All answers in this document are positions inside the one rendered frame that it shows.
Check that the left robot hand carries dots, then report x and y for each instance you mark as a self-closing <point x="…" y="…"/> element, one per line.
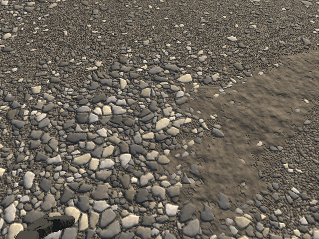
<point x="46" y="225"/>

